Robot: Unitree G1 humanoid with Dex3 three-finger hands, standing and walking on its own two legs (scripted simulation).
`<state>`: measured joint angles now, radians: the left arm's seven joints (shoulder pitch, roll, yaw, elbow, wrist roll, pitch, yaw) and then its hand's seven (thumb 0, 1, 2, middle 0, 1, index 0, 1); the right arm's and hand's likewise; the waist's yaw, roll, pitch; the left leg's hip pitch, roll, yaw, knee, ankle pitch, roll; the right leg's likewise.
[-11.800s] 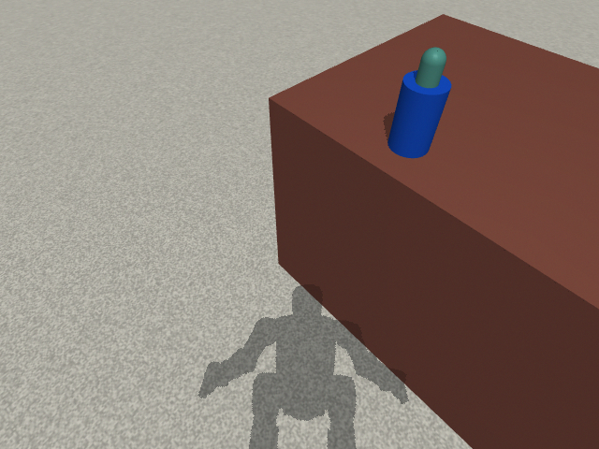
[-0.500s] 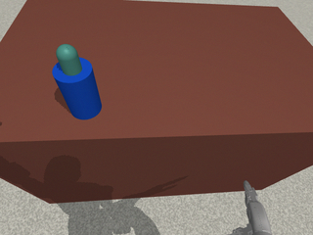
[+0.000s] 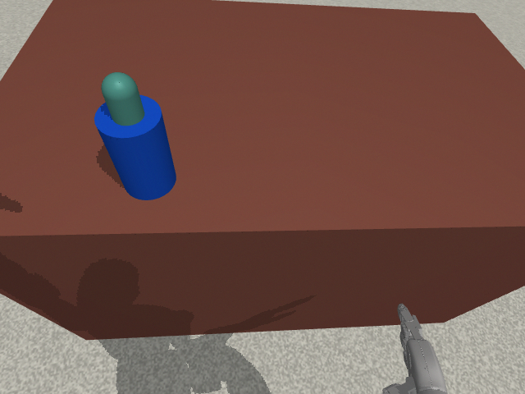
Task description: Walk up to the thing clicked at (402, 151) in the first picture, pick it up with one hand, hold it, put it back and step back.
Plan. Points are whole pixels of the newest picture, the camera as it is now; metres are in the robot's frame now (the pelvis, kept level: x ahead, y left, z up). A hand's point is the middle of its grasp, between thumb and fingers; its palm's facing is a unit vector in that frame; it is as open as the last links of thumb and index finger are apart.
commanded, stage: approach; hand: left
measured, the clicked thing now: (135, 136) +0.46 +0.18 +0.11
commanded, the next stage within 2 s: close in in 0.10 s
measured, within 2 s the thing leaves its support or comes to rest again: neither
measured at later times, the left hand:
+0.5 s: hand (107, 134) +0.49 +0.23 +0.08, palm faces +0.15 -0.99 +0.01, open 17.7 cm
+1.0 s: hand (114, 134) +0.48 +0.22 +0.09, palm faces +0.16 -0.99 +0.01, open 17.1 cm
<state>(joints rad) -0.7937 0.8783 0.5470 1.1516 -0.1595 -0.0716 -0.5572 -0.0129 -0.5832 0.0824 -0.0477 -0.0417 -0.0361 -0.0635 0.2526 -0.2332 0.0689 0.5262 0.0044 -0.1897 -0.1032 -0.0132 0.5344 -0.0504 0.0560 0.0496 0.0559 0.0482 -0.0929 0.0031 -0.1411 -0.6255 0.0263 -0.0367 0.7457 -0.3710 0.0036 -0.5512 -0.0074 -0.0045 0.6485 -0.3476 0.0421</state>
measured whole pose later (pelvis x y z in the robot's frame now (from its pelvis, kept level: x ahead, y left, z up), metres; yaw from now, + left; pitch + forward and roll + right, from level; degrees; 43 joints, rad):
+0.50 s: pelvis -0.02 +0.00 -0.03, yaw -2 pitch +19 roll -3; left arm -0.86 0.60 0.49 1.06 -0.10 -0.22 -0.20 -0.01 -0.61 0.02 -0.06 -0.04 -0.06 -0.05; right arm 0.31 -0.24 -0.02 0.30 -0.02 -0.06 -0.01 -0.01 0.53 -0.05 0.06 0.05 0.06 0.05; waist -0.17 0.01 -0.11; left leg -0.84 0.05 -0.02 0.95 -0.44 -0.01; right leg -0.79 0.02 0.02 0.87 -0.41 0.04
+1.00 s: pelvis -0.02 +0.00 -0.03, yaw +0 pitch +18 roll -3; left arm -0.92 0.50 0.34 1.06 -0.11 -0.20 -0.11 -0.01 -0.61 0.05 -0.21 -0.11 -0.22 -0.11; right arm 0.33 -0.23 -0.02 0.19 -0.03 -0.04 0.01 -0.01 0.53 -0.05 0.06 0.05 0.06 0.05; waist -0.12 0.00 -0.12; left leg -0.84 0.03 -0.05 0.97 -0.44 0.00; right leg -0.77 0.00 -0.01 0.89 -0.43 0.04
